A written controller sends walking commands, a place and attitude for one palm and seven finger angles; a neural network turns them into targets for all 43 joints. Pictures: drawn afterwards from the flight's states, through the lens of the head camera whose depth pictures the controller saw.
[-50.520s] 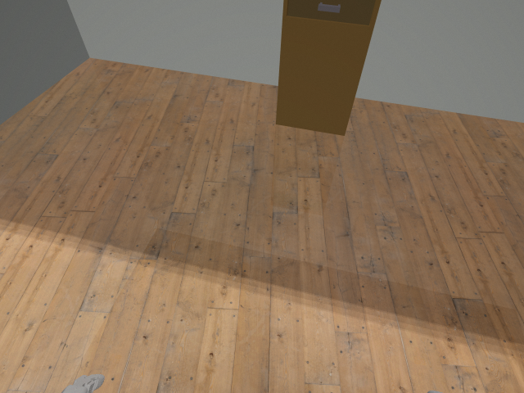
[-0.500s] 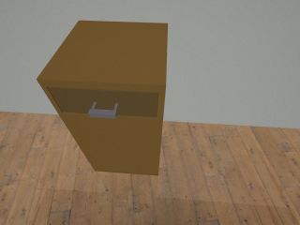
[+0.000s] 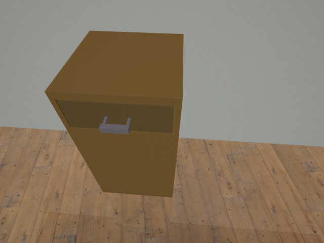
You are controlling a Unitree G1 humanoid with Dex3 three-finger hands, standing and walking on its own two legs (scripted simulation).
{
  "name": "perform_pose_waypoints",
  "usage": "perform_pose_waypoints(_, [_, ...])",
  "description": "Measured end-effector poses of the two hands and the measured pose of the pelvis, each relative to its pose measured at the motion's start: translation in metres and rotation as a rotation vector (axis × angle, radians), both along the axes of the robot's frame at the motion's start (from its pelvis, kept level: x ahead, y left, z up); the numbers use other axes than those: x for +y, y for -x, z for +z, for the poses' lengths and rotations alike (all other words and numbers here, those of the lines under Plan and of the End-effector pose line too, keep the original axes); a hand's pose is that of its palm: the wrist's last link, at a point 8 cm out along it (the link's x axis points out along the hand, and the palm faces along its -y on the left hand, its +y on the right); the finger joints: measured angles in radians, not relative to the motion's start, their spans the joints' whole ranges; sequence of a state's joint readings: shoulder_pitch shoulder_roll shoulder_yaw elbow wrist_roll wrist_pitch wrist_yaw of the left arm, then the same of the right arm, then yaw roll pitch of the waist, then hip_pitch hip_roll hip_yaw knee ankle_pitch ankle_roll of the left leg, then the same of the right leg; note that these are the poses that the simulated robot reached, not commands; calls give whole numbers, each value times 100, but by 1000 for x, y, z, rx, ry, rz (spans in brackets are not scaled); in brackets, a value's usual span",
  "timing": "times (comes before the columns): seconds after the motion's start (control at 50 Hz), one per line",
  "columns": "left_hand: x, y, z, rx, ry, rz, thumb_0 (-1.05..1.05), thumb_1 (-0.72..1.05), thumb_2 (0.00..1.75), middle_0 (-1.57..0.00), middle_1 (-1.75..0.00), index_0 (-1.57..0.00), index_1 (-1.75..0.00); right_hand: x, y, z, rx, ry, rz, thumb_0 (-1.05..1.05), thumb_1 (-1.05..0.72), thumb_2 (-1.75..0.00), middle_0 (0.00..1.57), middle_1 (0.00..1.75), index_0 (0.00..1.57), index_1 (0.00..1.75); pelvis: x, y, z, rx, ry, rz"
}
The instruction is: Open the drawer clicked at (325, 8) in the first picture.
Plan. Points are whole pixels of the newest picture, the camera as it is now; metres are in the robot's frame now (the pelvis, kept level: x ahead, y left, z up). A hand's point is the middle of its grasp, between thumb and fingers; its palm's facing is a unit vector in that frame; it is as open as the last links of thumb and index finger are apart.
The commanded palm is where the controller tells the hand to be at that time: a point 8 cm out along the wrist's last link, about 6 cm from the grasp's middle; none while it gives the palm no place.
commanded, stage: come to a stop and stand still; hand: left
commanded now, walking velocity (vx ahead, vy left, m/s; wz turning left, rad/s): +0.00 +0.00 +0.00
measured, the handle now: (116, 124) +0.49 +0.19 -0.04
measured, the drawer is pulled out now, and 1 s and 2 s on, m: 0.00 0.00 0.00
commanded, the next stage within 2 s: look again from close up in 0.62 s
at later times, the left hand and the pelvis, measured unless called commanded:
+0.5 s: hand out of the picture -0.03 +0.18 -0.17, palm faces +0.02 -0.99 -0.16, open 7.4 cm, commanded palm none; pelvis -0.02 +0.02 +0.01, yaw +0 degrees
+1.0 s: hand out of the picture -0.04 +0.17 -0.17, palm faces +0.03 -0.99 -0.13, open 7.4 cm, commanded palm none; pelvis -0.02 +0.02 +0.01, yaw -1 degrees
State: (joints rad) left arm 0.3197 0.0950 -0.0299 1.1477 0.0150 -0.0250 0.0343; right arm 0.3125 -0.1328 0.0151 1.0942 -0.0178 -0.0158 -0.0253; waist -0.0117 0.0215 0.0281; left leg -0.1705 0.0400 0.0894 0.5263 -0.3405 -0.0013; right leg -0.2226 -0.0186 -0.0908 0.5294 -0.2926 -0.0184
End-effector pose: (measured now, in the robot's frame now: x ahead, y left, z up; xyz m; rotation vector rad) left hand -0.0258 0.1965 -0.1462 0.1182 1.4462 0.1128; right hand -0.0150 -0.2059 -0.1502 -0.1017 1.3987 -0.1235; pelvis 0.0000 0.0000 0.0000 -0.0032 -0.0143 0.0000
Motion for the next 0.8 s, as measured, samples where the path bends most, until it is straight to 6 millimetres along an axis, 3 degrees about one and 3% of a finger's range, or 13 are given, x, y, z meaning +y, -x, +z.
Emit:
perform_pose_waypoints(0.16, [18,-6,1,-48,-19,6,1,92,90,-20,-30,-20,-30,0,-3,5,-28,21,12,2,-92,-90,19,30,20,30,7,4,2,-15,-1,-2])
perform_pose_waypoints(0.34, [30,-5,3,-68,-26,3,1,91,90,-20,-29,-19,-30,9,10,8,-14,16,14,1,-91,-90,19,30,20,30,14,11,4,-20,-2,-3])
perform_pose_waypoints(0.6, [27,14,3,-30,-1,15,0,91,90,-20,-29,-19,-30,23,33,9,39,1,2,1,-91,-90,19,30,20,30,21,18,6,-16,-4,-5])
perform_pose_waypoints(0.8, [22,25,2,0,16,26,0,91,90,-20,-30,-19,-30,29,36,10,48,0,-5,1,-91,-90,19,30,20,30,24,18,6,-13,-4,-7])
